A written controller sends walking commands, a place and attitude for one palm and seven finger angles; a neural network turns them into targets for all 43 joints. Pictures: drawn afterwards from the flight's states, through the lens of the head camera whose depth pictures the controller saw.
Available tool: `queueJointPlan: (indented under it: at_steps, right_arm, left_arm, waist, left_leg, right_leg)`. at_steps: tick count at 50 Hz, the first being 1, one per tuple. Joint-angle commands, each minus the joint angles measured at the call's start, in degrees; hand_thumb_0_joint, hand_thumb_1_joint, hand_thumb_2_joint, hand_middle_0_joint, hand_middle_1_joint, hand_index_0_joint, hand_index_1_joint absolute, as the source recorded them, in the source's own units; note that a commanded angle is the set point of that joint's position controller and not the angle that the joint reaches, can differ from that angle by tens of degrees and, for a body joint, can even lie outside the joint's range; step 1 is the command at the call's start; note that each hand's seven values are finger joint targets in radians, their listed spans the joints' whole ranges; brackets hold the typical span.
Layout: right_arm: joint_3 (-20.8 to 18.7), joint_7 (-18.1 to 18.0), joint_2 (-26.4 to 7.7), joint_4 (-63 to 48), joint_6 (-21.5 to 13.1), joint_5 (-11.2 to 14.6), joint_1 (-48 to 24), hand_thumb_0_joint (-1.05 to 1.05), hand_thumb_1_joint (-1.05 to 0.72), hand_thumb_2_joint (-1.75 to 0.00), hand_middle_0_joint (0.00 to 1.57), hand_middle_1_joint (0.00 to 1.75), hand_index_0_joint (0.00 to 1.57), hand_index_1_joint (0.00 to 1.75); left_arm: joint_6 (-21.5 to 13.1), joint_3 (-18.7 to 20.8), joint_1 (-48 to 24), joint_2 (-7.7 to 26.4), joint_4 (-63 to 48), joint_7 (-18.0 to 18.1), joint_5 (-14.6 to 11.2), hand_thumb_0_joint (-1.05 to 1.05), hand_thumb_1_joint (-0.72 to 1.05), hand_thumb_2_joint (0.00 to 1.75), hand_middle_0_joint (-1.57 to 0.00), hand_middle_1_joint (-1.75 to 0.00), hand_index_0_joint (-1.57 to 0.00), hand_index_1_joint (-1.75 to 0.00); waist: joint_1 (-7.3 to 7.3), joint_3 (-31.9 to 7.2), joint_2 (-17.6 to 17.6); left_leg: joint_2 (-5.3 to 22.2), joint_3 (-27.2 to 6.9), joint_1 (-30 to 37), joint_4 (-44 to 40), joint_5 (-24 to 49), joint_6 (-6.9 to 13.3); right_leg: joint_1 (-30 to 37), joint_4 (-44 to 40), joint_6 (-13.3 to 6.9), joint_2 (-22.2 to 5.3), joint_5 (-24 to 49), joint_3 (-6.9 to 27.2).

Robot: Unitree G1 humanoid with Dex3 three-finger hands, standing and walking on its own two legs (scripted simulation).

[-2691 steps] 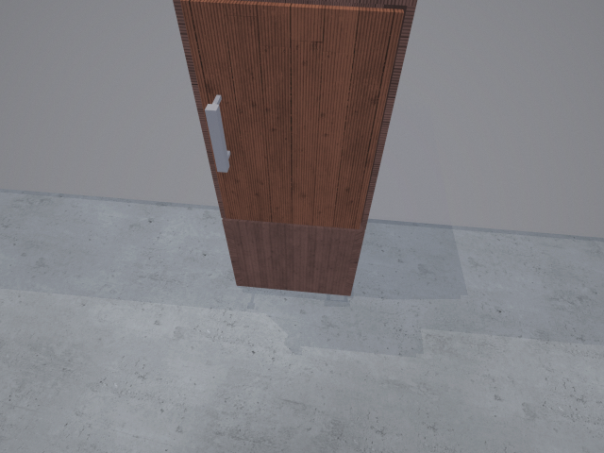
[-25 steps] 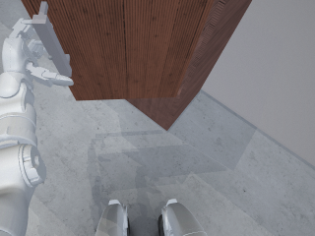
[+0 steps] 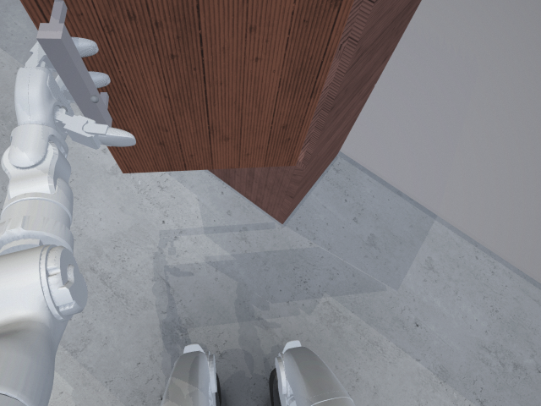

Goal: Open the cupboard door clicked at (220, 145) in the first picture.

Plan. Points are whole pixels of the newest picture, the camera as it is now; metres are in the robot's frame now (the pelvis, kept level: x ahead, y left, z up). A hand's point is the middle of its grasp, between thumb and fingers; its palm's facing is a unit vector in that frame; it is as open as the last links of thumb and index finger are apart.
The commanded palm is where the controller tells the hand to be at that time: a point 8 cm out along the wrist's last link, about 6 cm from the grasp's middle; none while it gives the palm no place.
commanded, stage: slide the fingers in behind the handle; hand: left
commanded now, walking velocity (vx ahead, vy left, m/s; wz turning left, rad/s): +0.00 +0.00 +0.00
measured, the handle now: (83, 73) +0.57 +0.21 +0.07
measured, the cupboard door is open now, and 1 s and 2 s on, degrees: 43 43 75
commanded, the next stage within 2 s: close the thumb around the handle in 0.22 s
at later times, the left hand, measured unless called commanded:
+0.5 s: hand (87, 100) +0.52 +0.20 +0.08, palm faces +0.02 -1.00 -0.01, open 13.1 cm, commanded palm +0.51 +0.23 +0.07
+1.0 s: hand (99, 97) +0.53 +0.19 +0.07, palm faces +0.02 -1.00 +0.00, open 5.7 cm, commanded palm +0.51 +0.23 +0.07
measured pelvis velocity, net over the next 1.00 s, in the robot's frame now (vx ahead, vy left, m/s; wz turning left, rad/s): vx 0.01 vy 0.00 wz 0.00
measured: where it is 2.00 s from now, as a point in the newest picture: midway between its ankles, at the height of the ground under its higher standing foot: outside the picture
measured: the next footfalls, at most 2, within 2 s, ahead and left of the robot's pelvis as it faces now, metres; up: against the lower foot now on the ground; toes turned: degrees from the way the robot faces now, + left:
none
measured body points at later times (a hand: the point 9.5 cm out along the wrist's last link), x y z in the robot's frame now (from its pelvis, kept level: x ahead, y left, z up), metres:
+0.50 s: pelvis +0.00 +0.00 +0.00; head +0.14 +0.03 +0.43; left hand +0.52 +0.25 +0.08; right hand +0.00 -0.26 -0.10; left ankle +0.03 +0.10 -0.64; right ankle +0.00 -0.12 -0.64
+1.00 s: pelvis +0.01 +0.00 +0.00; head +0.15 +0.02 +0.43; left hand +0.52 +0.24 +0.08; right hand +0.00 -0.26 -0.11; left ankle +0.03 +0.10 -0.64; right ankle +0.00 -0.12 -0.64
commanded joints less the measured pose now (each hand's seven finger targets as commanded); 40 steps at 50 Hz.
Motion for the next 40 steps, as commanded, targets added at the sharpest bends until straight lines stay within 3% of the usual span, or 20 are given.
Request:
queueJointPlan:
  at_steps: [1,4,6,8,12,14,16,17,18,20,23,26,28,29,32,35,38,40]
  right_arm:
    - [-3.34,-0.62,-10.95,-2.05,0.04,-0.01,11.18,0.0,-0.9,-0.9,0.2,0.3,0.2,0.3]
    - [-3.37,-0.86,-10.95,-2.02,-0.22,0.02,11.47,0.0,-0.9,-0.9,0.2,0.3,0.2,0.3]
    - [-3.51,-0.92,-11.07,-2.12,-0.14,0.1,11.52,0.0,-0.9,-0.9,0.2,0.3,0.2,0.3]
    - [-3.35,-0.9,-10.91,-2.01,-0.1,0.22,11.38,0.0,-0.9,-0.9,0.2,0.3,0.2,0.3]
    - [-3.47,-0.82,-10.87,-1.99,-0.09,0.08,11.65,0.0,-0.9,-0.9,0.2,0.3,0.2,0.3]
    - [-3.76,-0.55,-10.61,-1.88,-0.22,0.02,11.77,0.0,-0.9,-0.9,0.2,0.3,0.2,0.3]
    - [-3.74,-0.58,-10.79,-1.59,0.12,0.2,11.51,0.0,-0.9,-0.9,0.2,0.3,0.2,0.3]
    - [-3.76,-0.55,-10.83,-1.51,0.13,0.2,11.52,0.0,-0.9,-0.9,0.2,0.3,0.2,0.3]
    - [-3.81,-0.6,-10.93,-1.41,0.11,0.28,11.56,0.0,-0.9,-0.9,0.2,0.3,0.2,0.3]
    - [-3.98,-0.66,-11.11,-1.38,0.03,0.16,11.73,0.0,-0.9,-0.9,0.2,0.3,0.2,0.3]
    - [-3.96,-0.51,-10.86,-1.34,-0.12,0.06,11.29,0.0,-0.9,-0.9,0.2,0.3,0.2,0.3]
    - [-3.93,-0.52,-10.94,-1.02,-0.24,-0.07,11.34,0.0,-0.9,-0.9,0.2,0.3,0.2,0.3]
    - [-3.69,-0.61,-11.13,-1.23,-0.26,-0.11,11.3,0.0,-0.9,-0.9,0.2,0.3,0.2,0.3]
    - [-3.73,-0.73,-11.2,-1.24,-0.36,-0.21,11.53,0.0,-0.9,-0.9,0.2,0.3,0.2,0.3]
    - [-3.74,-0.47,-10.98,-1.43,-0.25,-0.52,11.27,0.0,-0.9,-0.9,0.2,0.3,0.2,0.3]
    - [-3.8,-0.44,-11.12,-1.56,-0.05,-0.46,11.46,0.0,-0.9,-0.9,0.2,0.3,0.2,0.3]
    - [-3.68,-0.5,-11.14,-1.79,0.38,-0.26,11.6,0.0,-0.9,-0.9,0.2,0.3,0.2,0.3]
    - [-3.81,-0.43,-10.91,-1.8,0.22,-0.32,11.55,0.0,-0.9,-0.9,0.2,0.3,0.2,0.3]
  left_arm:
    - [-3.74,1.8,-26.85,16.64,-11.35,0.07,-0.88,0.0,-0.5,0.3,-0.3,-1.2,-0.3,-1.2]
    - [-3.45,1.55,-28.02,15.83,-12.24,-0.81,-1.75,0.0,-0.5,0.3,-0.3,-1.2,-0.3,-1.2]
    - [-3.34,2.85,-25.64,17.07,-12.47,-1.24,-2.0,0.0,-0.5,0.3,-0.3,-1.2,-0.3,-1.2]
    - [-2.96,2.31,-25.03,16.44,-11.68,-1.59,-2.24,0.0,-0.5,0.3,-0.3,-1.2,-0.3,-1.2]
    - [-3.51,2.43,-24.33,16.65,-13.25,-1.77,-2.13,0.0,-0.5,0.3,-0.3,-1.2,-0.3,-1.2]
    - [-3.97,0.9,-24.55,13.8,-14.62,-1.85,-2.51,0.0,-0.5,0.3,-0.3,-1.2,-0.3,-1.2]
    - [-3.46,0.16,-22.65,13.15,-12.51,-2.1,-2.41,0.0,-0.5,0.3,-0.3,-1.2,-0.3,-1.2]
    - [-3.09,-0.69,-23.8,12.08,-12.16,-2.15,-2.63,0.0,-0.44,0.32,-0.3,-1.21,-0.3,-1.21]
    - [-2.74,-0.54,-23.7,12.33,-11.44,-2.17,-2.65,0.0,-0.39,0.35,-0.31,-1.21,-0.31,-1.21]
    - [-3.03,0.22,-24.66,12.97,-12.93,-1.95,-2.76,0.0,-0.28,0.4,-0.32,-1.22,-0.32,-1.22]
    - [-3.33,-1.25,-24.97,10.76,-13.2,-1.39,-2.87,0.0,-0.11,0.47,-0.33,-1.24,-0.33,-1.24]
    - [-3.85,-1.09,-26.16,10.94,-11.64,-0.38,-2.32,0.0,0.06,0.54,-0.34,-1.26,-0.34,-1.26]
    - [-3.75,-0.01,-26.67,13.08,-11.21,0.16,-1.76,0.0,0.17,0.59,-0.35,-1.27,-0.35,-1.27]
    - [-4.25,0.86,-27.69,14.11,-12.0,0.48,-1.62,0.0,0.23,0.61,-0.35,-1.28,-0.35,-1.28]
    - [-4.69,-0.16,-26.73,12.96,-12.91,0.81,-0.75,0.0,0.4,0.68,-0.36,-1.3,-0.36,-1.3]
    - [-4.55,0.27,-26.05,13.27,-12.72,0.7,-1.05,0.0,0.56,0.76,-0.38,-1.31,-0.38,-1.31]
    - [-3.27,0.24,-25.64,13.45,-11.92,0.24,-1.34,0.0,0.73,0.83,-0.39,-1.33,-0.39,-1.33]
    - [-3.74,-0.26,-26.65,12.33,-14.15,0.05,-1.66,0.0,0.84,0.88,-0.4,-1.34,-0.4,-1.34]
  waist:
    - [-1.09,-29.13,6.56]
    - [-1.24,-29.94,7.28]
    - [-0.1,-32.31,7.46]
    - [-0.26,-30.35,6.85]
    - [0.11,-31.12,7.01]
    - [-0.05,-31.18,9.04]
    - [-0.16,-29.21,8.0]
    - [-0.92,-27.78,6.86]
    - [-0.81,-26.93,6.66]
    - [-0.38,-28.7,8.27]
    - [-0.74,-27.82,8.41]
    - [-1.33,-26.8,7.22]
    - [-1.27,-26.56,6.52]
    - [-1.09,-27.52,7.6]
    - [-0.2,-30.48,10.74]
    - [-0.55,-31.56,9.21]
    - [-0.84,-30.05,7.52]
    - [-0.53,-32.28,8.63]
  left_leg:
    - [-0.39,-2.6,25.58,-5.32,20.91,0.82]
    - [-0.41,-2.81,26.88,-5.42,21.21,0.92]
    - [-0.38,-2.62,27.75,-5.36,22.98,0.72]
    - [-0.35,-2.48,26.65,-5.43,22.53,0.74]
    - [-0.25,-2.55,27.2,-5.53,23.76,0.67]
    - [-0.27,-2.7,30.25,-5.62,25.61,0.53]
    - [-0.08,-2.8,29.47,-5.96,24.18,0.31]
    - [-0.14,-2.85,28.56,-6.14,22.55,0.5]
    - [-0.16,-2.86,27.96,-6.34,21.58,0.51]
    - [-0.13,-3.16,30.11,-6.55,22.99,0.34]
    - [-0.01,-3.56,31.17,-6.7,22.53,0.17]
    - [0.01,-3.92,30.28,-6.55,20.93,0.19]
    - [-0.17,-3.66,28.08,-6.43,19.95,0.46]
    - [-0.17,-3.85,29.05,-6.27,20.86,0.46]
    - [0.06,-4.34,32.68,-6.23,24.01,-0.26]
    - [0.08,-4.13,32.66,-5.95,25.39,-0.12]
    - [-0.05,-3.52,30.4,-6.17,24.71,0.21]
    - [-0.14,-3.55,31.98,-5.98,25.66,0.18]
  right_leg:
    - [8.75,-7.67,-0.15,0.27,18.67,1.51]
    - [8.3,-7.71,-0.3,0.29,18.69,1.37]
    - [9.64,-7.54,-0.3,0.26,20.28,1.47]
    - [9.56,-7.78,-0.25,0.31,20.22,1.46]
    - [10.28,-7.49,-0.32,0.38,21.4,1.41]
    - [8.48,-7.62,-0.53,0.51,21.71,1.12]
    - [7.63,-7.97,-0.46,0.51,20.37,0.9]
    - [7.13,-8.42,-0.3,0.51,19.15,0.89]
    - [7.13,-8.62,-0.34,0.48,18.41,0.9]
    - [6.56,-8.36,-0.52,0.44,18.67,0.73]
    - [4.83,-8.57,-0.57,0.43,17.27,0.43]
    - [3.61,-8.45,-0.53,0.38,15.57,0.32]
    - [4.91,-8.25,-0.49,0.34,15.54,0.7]
    - [4.5,-7.81,-0.67,0.3,15.9,0.61]
    - [3.5,-7.27,-0.86,0.19,16.7,0.21]
    - [4.71,-7.19,-0.65,0.29,18.43,0.26]
    - [6.69,-7.68,-0.4,0.33,19.61,0.47]
    - [6.94,-7.61,-0.41,0.41,20.3,0.57]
